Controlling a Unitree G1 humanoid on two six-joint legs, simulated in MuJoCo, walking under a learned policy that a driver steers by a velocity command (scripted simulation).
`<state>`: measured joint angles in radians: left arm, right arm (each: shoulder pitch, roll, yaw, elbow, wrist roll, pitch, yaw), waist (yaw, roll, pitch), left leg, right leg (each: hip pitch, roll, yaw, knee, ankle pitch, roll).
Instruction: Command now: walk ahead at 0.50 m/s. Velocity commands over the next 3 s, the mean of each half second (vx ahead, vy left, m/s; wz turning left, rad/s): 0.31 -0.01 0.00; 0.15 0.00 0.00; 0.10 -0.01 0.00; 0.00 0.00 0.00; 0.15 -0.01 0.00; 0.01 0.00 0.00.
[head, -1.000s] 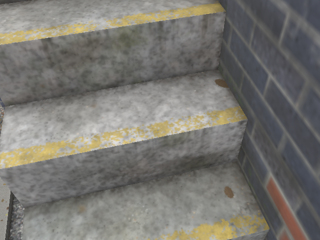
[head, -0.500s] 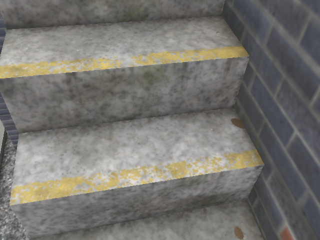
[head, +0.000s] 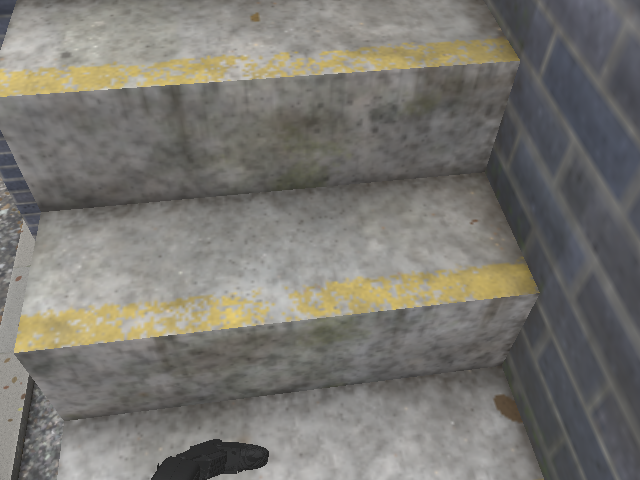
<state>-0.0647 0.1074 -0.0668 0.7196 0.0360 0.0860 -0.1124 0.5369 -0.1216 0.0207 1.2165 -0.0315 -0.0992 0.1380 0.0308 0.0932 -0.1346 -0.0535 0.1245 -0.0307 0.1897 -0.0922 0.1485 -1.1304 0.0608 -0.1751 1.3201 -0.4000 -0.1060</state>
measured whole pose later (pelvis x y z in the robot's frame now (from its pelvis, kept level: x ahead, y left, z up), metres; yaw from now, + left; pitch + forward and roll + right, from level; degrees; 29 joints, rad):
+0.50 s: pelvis +0.21 +0.00 +0.18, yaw +2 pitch +9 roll +1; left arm 0.47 0.10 -0.03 1.08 0.03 -0.09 -0.19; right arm -0.12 -0.11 0.08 0.83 -0.01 0.02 0.05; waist 0.08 -0.04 -0.16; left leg -1.23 0.12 0.06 1.69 -0.51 0.10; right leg -0.23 0.02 -0.04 0.31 -0.23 -0.05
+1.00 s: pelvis +0.31 +0.05 +0.36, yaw +0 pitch +5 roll +2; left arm 0.36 0.21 0.01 0.99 0.05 -0.01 -0.12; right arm 0.17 -0.23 -0.03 1.01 -0.04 -0.06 0.01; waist -0.02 0.00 -0.14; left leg -0.38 -0.02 0.14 0.60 -0.32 0.11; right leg -0.66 -0.01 0.01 1.05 -0.27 0.00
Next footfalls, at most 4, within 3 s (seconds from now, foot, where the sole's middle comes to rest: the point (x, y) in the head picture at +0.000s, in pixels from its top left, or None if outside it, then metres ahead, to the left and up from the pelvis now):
0.52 left None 0.35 0.14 -0.40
1.08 right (385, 473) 0.38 -0.05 -0.40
1.40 left None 0.35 0.18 -0.40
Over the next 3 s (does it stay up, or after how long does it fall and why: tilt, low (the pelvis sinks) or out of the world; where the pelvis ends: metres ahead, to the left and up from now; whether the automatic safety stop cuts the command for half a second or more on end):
stays up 0.36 0.06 0.36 its command is cut before an obstacle after 1.1 s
